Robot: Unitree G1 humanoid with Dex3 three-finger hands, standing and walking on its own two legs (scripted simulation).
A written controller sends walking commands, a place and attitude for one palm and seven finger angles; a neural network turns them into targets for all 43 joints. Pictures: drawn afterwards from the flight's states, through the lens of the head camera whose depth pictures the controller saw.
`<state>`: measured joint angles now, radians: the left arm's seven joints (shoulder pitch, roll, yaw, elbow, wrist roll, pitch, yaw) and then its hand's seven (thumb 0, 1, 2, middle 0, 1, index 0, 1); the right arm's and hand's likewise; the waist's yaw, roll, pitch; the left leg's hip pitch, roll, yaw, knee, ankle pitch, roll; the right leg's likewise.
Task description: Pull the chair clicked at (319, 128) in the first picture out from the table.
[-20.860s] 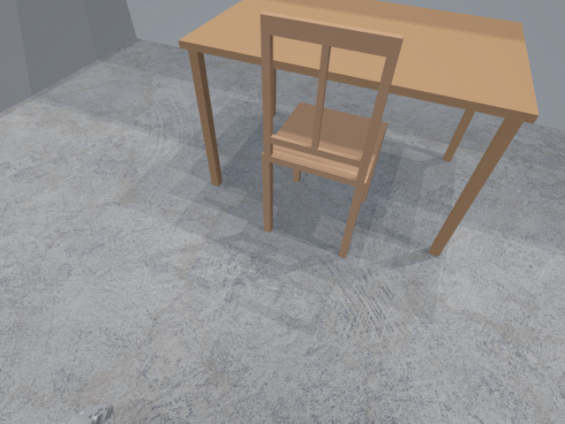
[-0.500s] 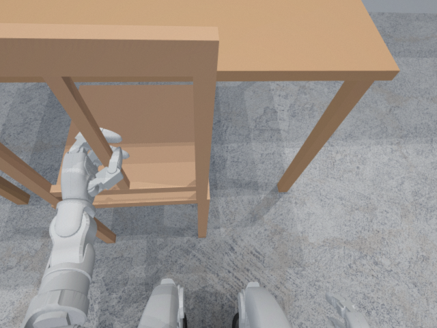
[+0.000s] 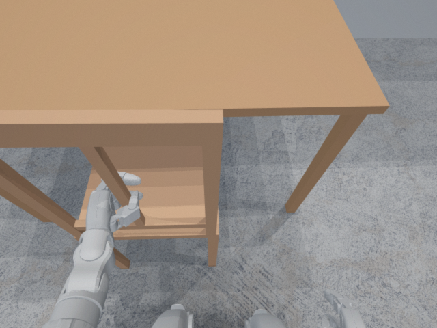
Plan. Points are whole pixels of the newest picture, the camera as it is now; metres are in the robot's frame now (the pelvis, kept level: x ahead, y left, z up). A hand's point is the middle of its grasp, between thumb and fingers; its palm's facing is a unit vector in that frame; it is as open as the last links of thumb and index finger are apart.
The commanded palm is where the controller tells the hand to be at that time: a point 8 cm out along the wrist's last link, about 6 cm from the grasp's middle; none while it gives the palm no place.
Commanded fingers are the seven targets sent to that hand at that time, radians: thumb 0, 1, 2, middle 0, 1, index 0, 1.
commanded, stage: step backward, pulling the chair out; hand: left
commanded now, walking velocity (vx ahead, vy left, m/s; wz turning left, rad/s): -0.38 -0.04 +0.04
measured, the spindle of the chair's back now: (121, 192) +0.37 +0.19 -0.01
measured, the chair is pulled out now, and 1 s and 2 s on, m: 0.05 0.17 0.32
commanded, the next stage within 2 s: none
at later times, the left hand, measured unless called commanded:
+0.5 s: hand (147, 246) +0.26 +0.13 -0.02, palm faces +0.05 -0.99 -0.15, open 5.1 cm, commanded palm +0.25 +0.18 -0.02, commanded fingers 0.00 0.90 0.90 -0.50 -1.45 -0.50 -1.45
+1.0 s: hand (146, 274) +0.22 +0.13 -0.02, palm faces +0.01 -0.98 -0.18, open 5.3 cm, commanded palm +0.19 +0.17 -0.02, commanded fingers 0.00 0.90 0.90 -0.50 -1.45 -0.50 -1.45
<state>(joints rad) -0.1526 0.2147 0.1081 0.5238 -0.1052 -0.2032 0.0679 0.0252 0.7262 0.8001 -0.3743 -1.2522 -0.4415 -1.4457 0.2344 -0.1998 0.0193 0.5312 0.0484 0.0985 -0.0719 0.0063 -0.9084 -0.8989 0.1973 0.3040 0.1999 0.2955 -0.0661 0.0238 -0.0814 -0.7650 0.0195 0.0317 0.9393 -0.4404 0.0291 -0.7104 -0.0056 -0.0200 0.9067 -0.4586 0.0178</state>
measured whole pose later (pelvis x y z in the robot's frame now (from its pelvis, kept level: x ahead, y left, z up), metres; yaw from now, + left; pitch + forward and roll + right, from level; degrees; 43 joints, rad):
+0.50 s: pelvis -0.05 -0.01 +0.04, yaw -1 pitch +4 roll -1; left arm -0.22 0.18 0.05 0.81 -0.08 -0.25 0.08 0.03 0.72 0.77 -0.33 -1.17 -0.50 -1.44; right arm 0.24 -0.22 0.00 0.65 0.04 0.11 -0.11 0.01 -0.91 -0.90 0.20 0.30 0.20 0.30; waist -0.05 0.02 0.07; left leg -0.46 0.05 0.05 0.61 -0.22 0.01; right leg -0.42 0.03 -0.01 0.57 -0.22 0.00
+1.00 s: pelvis -0.11 -0.01 +0.04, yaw -2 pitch +0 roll -3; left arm -0.33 0.18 -0.01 0.92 -0.05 -0.24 0.11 0.03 0.67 0.81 -0.34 -1.21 -0.50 -1.44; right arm 0.20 -0.19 0.02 0.69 0.02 0.02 -0.11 0.01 -0.91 -0.90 0.20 0.30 0.20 0.30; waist -0.03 0.04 0.13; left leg -0.48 0.07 0.04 0.60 -0.13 0.02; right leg -0.39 0.02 -0.02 0.60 -0.27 0.00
